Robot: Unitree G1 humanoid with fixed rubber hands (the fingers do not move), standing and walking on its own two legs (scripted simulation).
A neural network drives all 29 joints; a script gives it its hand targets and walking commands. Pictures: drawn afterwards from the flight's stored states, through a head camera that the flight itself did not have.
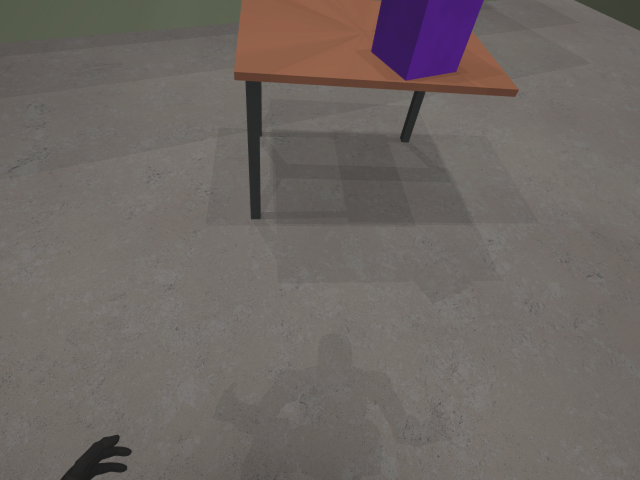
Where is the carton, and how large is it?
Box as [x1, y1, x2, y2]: [371, 0, 483, 80]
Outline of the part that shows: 381,1 371,51 406,80 452,72 456,70 483,0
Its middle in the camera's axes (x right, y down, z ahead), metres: +0.32 -0.67 +1.20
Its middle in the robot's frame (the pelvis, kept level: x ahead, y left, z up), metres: +1.36 -0.29 +0.03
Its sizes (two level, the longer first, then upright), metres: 0.210 0.200 0.250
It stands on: a table, 0.65 m high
